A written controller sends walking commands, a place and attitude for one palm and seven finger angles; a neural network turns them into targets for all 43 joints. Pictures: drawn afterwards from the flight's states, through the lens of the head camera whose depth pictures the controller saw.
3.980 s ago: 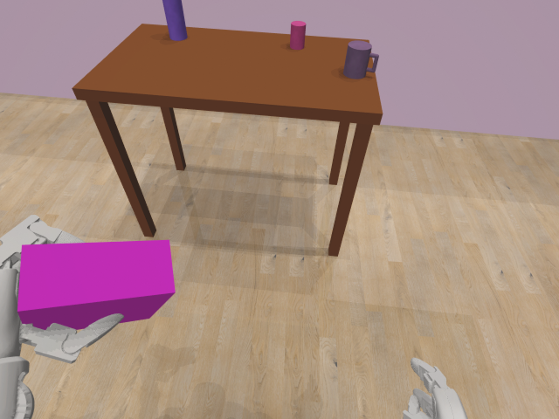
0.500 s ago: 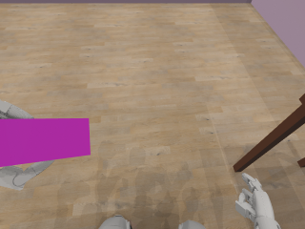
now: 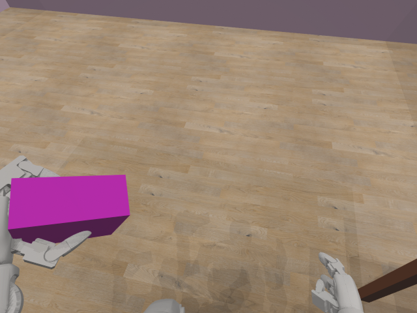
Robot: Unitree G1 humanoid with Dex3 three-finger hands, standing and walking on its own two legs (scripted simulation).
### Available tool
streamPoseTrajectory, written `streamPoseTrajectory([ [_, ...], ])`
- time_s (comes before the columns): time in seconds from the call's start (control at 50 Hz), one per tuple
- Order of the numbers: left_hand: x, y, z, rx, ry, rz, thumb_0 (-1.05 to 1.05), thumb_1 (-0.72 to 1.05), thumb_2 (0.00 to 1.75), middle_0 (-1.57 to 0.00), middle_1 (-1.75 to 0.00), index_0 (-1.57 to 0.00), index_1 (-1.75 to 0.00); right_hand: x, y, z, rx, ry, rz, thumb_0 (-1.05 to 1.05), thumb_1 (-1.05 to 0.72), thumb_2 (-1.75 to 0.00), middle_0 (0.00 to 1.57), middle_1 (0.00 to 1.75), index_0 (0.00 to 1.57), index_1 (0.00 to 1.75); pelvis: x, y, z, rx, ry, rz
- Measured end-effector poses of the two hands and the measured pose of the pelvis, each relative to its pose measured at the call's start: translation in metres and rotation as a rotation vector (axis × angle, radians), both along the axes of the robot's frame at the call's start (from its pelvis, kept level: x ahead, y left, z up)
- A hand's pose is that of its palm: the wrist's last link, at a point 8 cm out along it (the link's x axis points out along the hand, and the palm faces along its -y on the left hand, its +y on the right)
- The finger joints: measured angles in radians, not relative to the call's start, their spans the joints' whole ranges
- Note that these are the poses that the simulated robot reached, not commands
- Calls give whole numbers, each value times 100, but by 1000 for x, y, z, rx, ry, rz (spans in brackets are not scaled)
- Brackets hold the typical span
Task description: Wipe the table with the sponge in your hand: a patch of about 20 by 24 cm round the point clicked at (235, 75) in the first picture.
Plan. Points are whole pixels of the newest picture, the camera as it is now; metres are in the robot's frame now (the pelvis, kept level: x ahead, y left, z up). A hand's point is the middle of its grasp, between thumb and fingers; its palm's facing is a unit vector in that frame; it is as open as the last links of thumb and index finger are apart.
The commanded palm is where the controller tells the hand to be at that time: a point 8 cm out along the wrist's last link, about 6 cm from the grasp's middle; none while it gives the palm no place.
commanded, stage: walk to a spot facing it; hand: left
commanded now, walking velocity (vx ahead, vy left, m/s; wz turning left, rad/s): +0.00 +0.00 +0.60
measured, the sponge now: (88, 210) +0.23 +0.19 +0.14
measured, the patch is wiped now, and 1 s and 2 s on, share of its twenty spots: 0.00 0.00 0.00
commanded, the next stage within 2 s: turn to face it in 1.54 s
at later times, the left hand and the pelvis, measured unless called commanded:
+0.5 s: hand out of the picture +0.07 +0.27 +0.18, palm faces +0.61 -0.63 -0.48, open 10.1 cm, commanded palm +0.01 +0.29 +0.18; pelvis -0.06 -0.02 -0.01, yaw +17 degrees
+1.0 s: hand out of the picture +0.01 +0.32 +0.17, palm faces +0.78 -0.46 -0.43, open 10.1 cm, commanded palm -0.07 +0.31 +0.18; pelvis -0.05 -0.01 -0.01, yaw +32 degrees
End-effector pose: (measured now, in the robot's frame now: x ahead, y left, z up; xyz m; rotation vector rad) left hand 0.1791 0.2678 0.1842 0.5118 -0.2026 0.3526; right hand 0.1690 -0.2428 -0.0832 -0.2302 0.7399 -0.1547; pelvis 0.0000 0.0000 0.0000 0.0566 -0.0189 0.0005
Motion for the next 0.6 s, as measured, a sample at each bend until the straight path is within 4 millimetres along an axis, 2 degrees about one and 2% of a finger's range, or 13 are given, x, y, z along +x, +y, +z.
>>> streamPoseTrajectory([
  [0.08,-22,7,8,18,-62,-1,-1,-49,99,-74,-134,-75,-134,8,-8,18,-80,-34,28,2,-90,-90,20,30,20,30,-8,2,-3,-11,22,43],
  [0.14,-41,22,10,31,-119,18,-1,-49,99,-74,-134,-75,-134,11,-2,23,-121,-51,57,1,-90,-90,20,30,20,30,-15,10,-10,-29,29,73],
  [0.2,-59,39,4,30,-159,44,-1,-49,99,-74,-134,-75,-134,9,15,21,-113,-69,79,1,-90,-90,20,30,20,30,-26,15,-17,-27,11,100],
  [0.28,-83,50,3,48,-127,97,-1,-49,99,-74,-134,-75,-134,-5,49,16,-18,-42,163,1,-90,-90,20,30,20,30,-37,11,-9,-71,1,171],
  [0.36,-116,43,10,39,-103,143,-1,-49,99,-74,-134,-75,-134,-21,78,6,76,2,257,1,-90,-90,20,30,20,30,-46,4,-3,-97,4,219],
  [0.44,-146,32,15,61,-71,214,-1,-49,99,-74,-134,-75,-134,-31,91,-9,132,46,335,1,-90,-90,21,30,20,30,-54,-8,-4,-102,5,261],
  [0.54,-173,21,6,71,-45,339,-1,-49,99,-74,-134,-75,-134,-27,85,-32,139,88,426,1,-90,-90,21,30,21,30,-64,-29,-14,-68,0,329],
  [0.6,-186,18,1,19,-32,391,-1,-49,99,-74,-134,-75,-134,-21,72,-29,86,119,457,2,-90,-90,21,30,21,30,-67,-33,-7,-40,-9,370],
])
